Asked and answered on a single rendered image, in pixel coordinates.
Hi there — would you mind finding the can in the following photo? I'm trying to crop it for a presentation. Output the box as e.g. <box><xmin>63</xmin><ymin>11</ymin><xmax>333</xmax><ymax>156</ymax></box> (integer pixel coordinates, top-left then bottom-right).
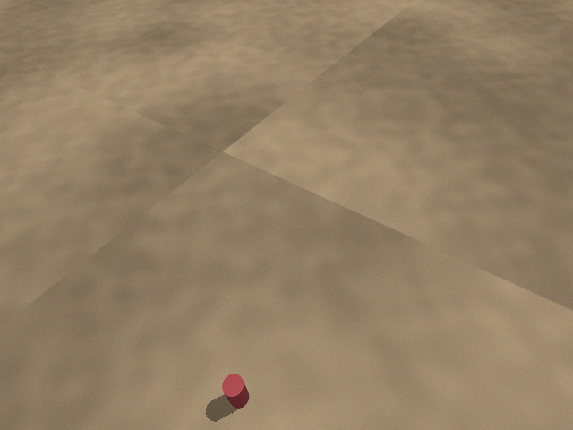
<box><xmin>222</xmin><ymin>374</ymin><xmax>249</xmax><ymax>409</ymax></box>

